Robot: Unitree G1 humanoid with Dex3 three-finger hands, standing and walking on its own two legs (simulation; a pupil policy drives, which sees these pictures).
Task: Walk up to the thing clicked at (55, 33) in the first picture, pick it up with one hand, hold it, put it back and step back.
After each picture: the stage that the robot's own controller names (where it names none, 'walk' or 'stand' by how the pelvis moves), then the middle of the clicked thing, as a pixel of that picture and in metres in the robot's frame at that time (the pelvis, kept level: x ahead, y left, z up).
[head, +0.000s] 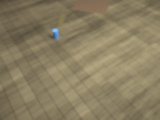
stand; (55, 34) +1.55 +0.35 -0.72
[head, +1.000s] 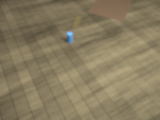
walk; (69, 37) +1.43 +0.17 -0.70
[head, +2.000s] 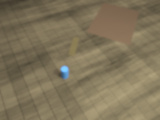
walk; (64, 72) +0.88 +0.15 -0.70
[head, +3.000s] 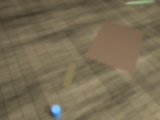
walk; (56, 111) +0.54 +0.18 -0.71
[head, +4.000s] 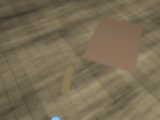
stand; out of the picture +0.41 +0.18 -0.70
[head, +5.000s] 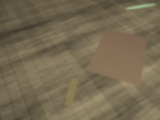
stand; out of the picture +0.39 +0.19 -0.72
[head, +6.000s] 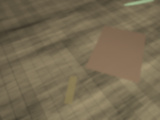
stand; out of the picture +0.38 +0.19 -0.73
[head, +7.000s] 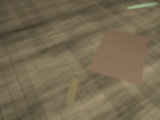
stand; out of the picture +0.39 +0.19 -0.73
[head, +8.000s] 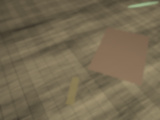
stand; out of the picture +0.38 +0.19 -0.73
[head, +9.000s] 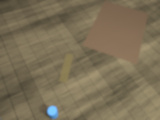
go down; (53, 112) +0.41 +0.18 -0.68
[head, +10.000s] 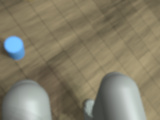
go down; (15, 49) +0.47 +0.22 -0.28
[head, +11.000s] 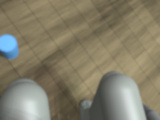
close in; (8, 47) +0.47 +0.23 -0.27
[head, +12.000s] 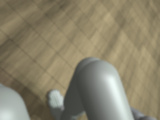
close in; out of the picture +0.46 +0.27 -0.23
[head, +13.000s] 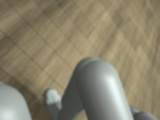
close; out of the picture +0.45 +0.27 -0.23
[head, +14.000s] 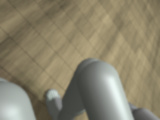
lift; out of the picture +0.41 +0.24 -0.24
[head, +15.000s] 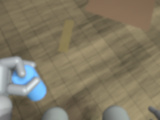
lift; (30, 84) +0.33 +0.19 -0.03
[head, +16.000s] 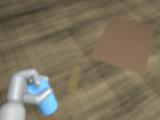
hold; (43, 97) +0.31 +0.16 -0.01
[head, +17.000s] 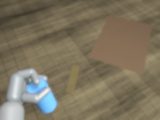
hold; (42, 96) +0.32 +0.16 -0.02
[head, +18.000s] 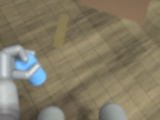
crouch; (32, 70) +0.40 +0.18 -0.09
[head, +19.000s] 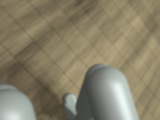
lower; out of the picture +0.50 +0.28 -0.24
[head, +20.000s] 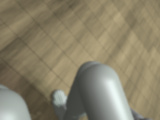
lower; out of the picture +0.49 +0.31 -0.25
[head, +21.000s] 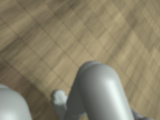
lower; out of the picture +0.50 +0.31 -0.25
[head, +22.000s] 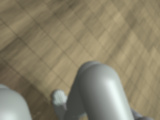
lower; out of the picture +0.49 +0.31 -0.25
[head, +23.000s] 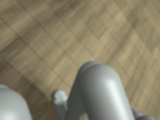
lower; out of the picture +0.49 +0.31 -0.25
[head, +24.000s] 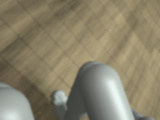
open; out of the picture +0.49 +0.31 -0.25
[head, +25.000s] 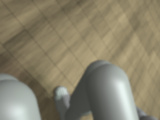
stand; out of the picture +0.49 +0.30 -0.24
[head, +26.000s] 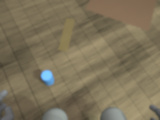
stand; (48, 78) +0.50 +0.21 -0.52
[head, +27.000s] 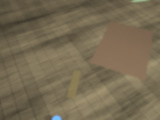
stand; out of the picture +0.45 +0.19 -0.66
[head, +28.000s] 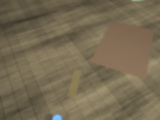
stand; out of the picture +0.45 +0.19 -0.67
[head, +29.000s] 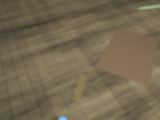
stand; out of the picture +0.47 +0.17 -0.72
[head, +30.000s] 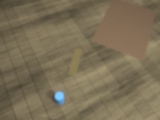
walk; (59, 98) +0.50 +0.13 -0.70
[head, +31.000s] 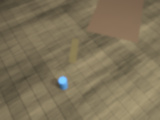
walk; (63, 83) +0.64 +0.18 -0.69
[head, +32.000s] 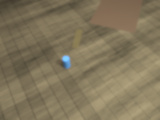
walk; (66, 62) +0.94 +0.21 -0.70
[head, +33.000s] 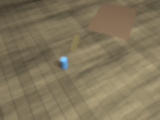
stand; (63, 62) +1.05 +0.20 -0.71
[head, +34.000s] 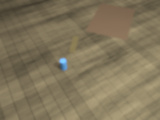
stand; (63, 64) +1.06 +0.21 -0.72
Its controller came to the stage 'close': yes
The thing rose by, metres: 0.69
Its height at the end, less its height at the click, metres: +0.00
